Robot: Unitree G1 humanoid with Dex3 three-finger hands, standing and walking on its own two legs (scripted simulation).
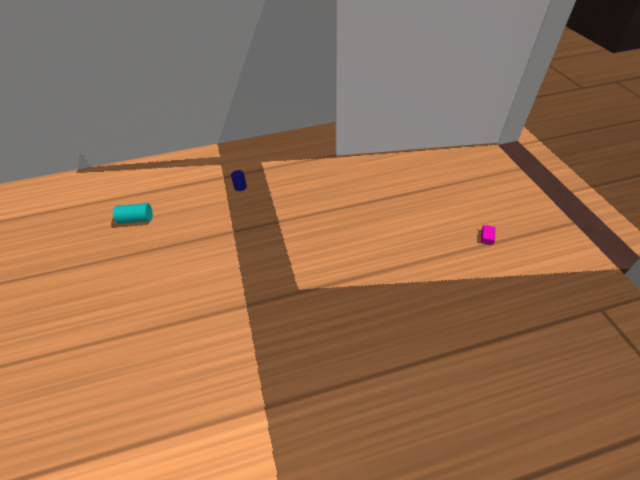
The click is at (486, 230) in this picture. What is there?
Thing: small brick
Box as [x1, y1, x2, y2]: [481, 225, 495, 244]
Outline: 483,225 481,232 481,242 492,244 494,241 495,227
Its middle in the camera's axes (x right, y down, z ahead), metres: +0.70 -0.01 +1.62
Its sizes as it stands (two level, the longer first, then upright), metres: 0.077 0.047 0.028
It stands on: the floor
